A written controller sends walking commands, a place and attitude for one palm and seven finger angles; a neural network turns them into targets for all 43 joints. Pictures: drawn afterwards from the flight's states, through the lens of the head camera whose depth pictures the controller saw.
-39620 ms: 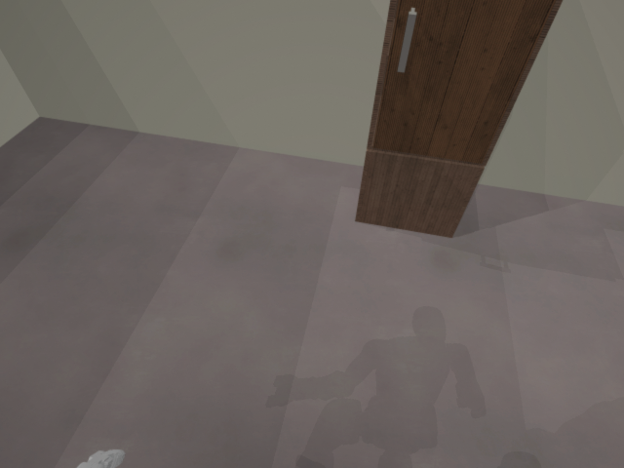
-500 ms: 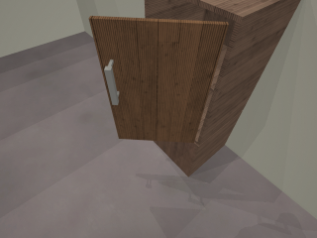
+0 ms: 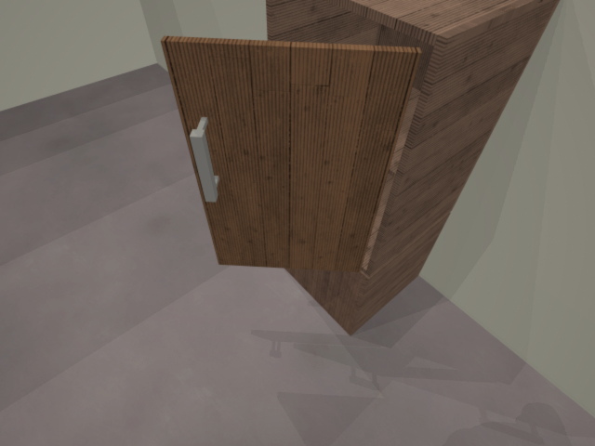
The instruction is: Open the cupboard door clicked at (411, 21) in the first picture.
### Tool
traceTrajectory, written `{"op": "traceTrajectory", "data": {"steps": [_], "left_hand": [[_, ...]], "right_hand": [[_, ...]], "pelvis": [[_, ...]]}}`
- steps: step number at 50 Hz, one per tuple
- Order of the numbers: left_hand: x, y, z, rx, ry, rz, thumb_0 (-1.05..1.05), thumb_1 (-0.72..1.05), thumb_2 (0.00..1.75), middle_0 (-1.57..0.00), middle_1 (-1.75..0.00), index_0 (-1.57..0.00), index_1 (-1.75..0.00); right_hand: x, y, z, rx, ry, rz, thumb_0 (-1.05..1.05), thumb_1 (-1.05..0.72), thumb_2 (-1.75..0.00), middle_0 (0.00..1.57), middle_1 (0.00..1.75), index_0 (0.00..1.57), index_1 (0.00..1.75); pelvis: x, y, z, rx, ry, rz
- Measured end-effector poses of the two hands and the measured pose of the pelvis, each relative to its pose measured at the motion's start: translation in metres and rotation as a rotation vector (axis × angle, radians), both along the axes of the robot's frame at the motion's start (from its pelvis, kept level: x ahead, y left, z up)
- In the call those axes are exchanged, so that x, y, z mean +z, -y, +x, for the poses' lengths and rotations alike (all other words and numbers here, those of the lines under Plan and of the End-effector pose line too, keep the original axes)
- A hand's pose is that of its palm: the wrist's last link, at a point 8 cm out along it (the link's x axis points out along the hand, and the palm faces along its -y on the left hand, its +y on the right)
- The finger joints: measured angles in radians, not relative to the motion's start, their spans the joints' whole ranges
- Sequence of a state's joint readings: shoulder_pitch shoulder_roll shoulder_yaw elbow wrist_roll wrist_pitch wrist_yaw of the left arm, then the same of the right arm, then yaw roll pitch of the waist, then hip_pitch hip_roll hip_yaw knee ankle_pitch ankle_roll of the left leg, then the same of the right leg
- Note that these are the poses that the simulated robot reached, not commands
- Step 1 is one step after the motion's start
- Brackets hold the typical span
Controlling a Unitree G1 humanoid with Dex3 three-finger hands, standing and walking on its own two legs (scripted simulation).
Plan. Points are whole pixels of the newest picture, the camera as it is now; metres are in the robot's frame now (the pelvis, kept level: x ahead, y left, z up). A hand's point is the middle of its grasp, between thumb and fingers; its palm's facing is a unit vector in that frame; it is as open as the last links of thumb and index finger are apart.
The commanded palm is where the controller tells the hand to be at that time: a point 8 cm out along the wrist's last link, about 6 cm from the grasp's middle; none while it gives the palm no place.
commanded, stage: look again from close up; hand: left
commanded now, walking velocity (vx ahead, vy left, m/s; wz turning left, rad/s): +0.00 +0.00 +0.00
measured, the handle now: (207, 161) +0.58 +0.20 +0.04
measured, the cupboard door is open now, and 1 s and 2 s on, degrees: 47 47 47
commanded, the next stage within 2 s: raise the hand with hooked fingers in 0.12 s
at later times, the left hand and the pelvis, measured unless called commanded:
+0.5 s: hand (147, 402) +0.17 +0.20 -0.02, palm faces +0.10 -0.99 -0.06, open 7.9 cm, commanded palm +0.11 +0.26 -0.05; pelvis -0.05 -0.01 -0.05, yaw +4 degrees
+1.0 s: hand (108, 412) +0.16 +0.25 -0.01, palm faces +0.01 -1.00 -0.04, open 10.8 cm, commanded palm +0.13 +0.30 -0.01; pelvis -0.07 +0.01 -0.07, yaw +4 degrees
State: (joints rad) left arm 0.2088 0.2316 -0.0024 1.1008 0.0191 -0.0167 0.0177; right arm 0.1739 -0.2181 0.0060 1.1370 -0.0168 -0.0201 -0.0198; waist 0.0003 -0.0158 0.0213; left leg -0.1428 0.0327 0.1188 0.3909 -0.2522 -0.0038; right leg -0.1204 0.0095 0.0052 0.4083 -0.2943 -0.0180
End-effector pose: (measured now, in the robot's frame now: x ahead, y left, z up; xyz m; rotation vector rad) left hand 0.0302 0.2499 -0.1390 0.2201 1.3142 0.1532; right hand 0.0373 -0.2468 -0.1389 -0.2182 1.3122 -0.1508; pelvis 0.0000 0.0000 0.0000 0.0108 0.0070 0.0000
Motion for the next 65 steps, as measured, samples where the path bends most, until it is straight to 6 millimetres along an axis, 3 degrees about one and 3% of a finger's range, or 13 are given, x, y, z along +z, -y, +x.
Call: {"op": "traceTrajectory", "data": {"steps": [12, 14, 18, 20, 23, 26, 31, 35, 43, 51, 57, 65], "left_hand": [[-0.002, 0.006, -0.011, 0.010, -0.011, -0.002, 0.00, 0.91, 0.89, -0.20, -0.30, -0.20, -0.30], [0.017, 0.003, 0.011, 0.105, 0.174, -0.010, 0.01, 0.90, 0.89, -0.20, -0.30, -0.20, -0.30], [0.089, -0.004, 0.077, 0.146, 0.715, 0.010, 0.01, 0.88, 0.88, -0.21, -0.32, -0.20, -0.32], [0.114, -0.008, 0.102, 0.118, 0.944, -0.007, 0.01, 0.85, 0.87, -0.21, -0.33, -0.20, -0.33], [0.130, -0.007, 0.119, 0.009, 1.202, -0.059, 0.01, 0.80, 0.85, -0.21, -0.36, -0.20, -0.37], [0.121, -0.002, 0.115, -0.150, 1.323, -0.132, 0.00, 0.75, 0.82, -0.21, -0.40, -0.21, -0.40], [0.086, -0.008, 0.083, -0.147, 1.260, -0.224, 0.00, 0.63, 0.78, -0.22, -0.47, -0.22, -0.47], [0.085, -0.021, 0.069, -0.080, 1.260, -0.175, 0.01, 0.54, 0.74, -0.23, -0.53, -0.23, -0.53], [0.113, -0.034, 0.096, -0.182, 1.284, -0.184, 0.01, 0.35, 0.66, -0.24, -0.65, -0.24, -0.65], [0.130, -0.052, 0.110, -0.163, 1.248, -0.178, 0.01, 0.17, 0.58, -0.25, -0.77, -0.25, -0.77], [0.135, -0.063, 0.115, -0.162, 1.260, -0.168, 0.00, 0.03, 0.52, -0.26, -0.86, -0.26, -0.86], [0.147, -0.079, 0.126, -0.156, 1.276, -0.167, 0.00, -0.16, 0.44, -0.28, -0.98, -0.27, -0.98]], "right_hand": [[0.000, 0.000, -0.006, -0.003, -0.006, 0.005, 0.00, -0.90, -0.89, 0.20, 0.30, 0.21, 0.30], [0.004, 0.000, 0.001, -0.003, 0.087, -0.009, 0.00, -0.90, -0.89, 0.20, 0.30, 0.21, 0.30], [0.013, -0.001, 0.030, 0.027, 0.337, -0.014, 0.01, -0.90, -0.89, 0.20, 0.30, 0.21, 0.30], [0.015, 0.000, 0.046, 0.058, 0.431, -0.012, 0.01, -0.90, -0.89, 0.20, 0.30, 0.21, 0.30], [0.017, 0.002, 0.072, 0.110, 0.561, -0.008, 0.01, -0.90, -0.89, 0.20, 0.30, 0.21, 0.30], [0.016, 0.005, 0.094, 0.163, 0.679, -0.010, 0.01, -0.90, -0.89, 0.20, 0.30, 0.21, 0.30], [0.015, 0.002, 0.115, 0.206, 0.790, -0.026, 0.01, -0.90, -0.89, 0.20, 0.30, 0.21, 0.30], [0.011, -0.010, 0.114, 0.236, 0.787, -0.033, 0.01, -0.90, -0.89, 0.20, 0.30, 0.20, 0.30], [-0.006, -0.036, 0.075, 0.223, 0.656, 0.010, 0.01, -0.90, -0.89, 0.20, 0.30, 0.21, 0.30], [-0.004, -0.038, 0.042, 0.161, 0.582, 0.008, 0.01, -0.90, -0.89, 0.20, 0.30, 0.21, 0.30], [0.004, -0.031, 0.043, 0.170, 0.571, -0.030, 0.01, -0.90, -0.89, 0.20, 0.30, 0.21, 0.30], [0.023, -0.035, 0.067, 0.192, 0.626, -0.055, 0.01, -0.90, -0.89, 0.20, 0.30, 0.21, 0.30]], "pelvis": [[0.000, 0.002, -0.004, 0.005, -0.002, -0.007], [-0.001, 0.001, -0.007, 0.014, -0.002, -0.006], [-0.008, 0.000, -0.018, 0.067, -0.022, 0.003], [-0.015, 0.001, -0.027, 0.079, -0.059, -0.001], [-0.033, 0.005, -0.043, 0.071, -0.130, 0.000], [-0.057, 0.008, -0.057, 0.064, -0.180, -0.001], [-0.082, 0.010, -0.070, 0.068, -0.198, -0.012], [-0.087, 0.009, -0.074, 0.082, -0.188, -0.038], [-0.080, 0.001, -0.077, 0.093, -0.183, -0.070], [-0.065, -0.012, -0.071, 0.074, -0.180, -0.061], [-0.061, -0.020, -0.068, 0.074, -0.173, -0.061], [-0.054, -0.024, -0.062, 0.077, -0.155, -0.064]]}}
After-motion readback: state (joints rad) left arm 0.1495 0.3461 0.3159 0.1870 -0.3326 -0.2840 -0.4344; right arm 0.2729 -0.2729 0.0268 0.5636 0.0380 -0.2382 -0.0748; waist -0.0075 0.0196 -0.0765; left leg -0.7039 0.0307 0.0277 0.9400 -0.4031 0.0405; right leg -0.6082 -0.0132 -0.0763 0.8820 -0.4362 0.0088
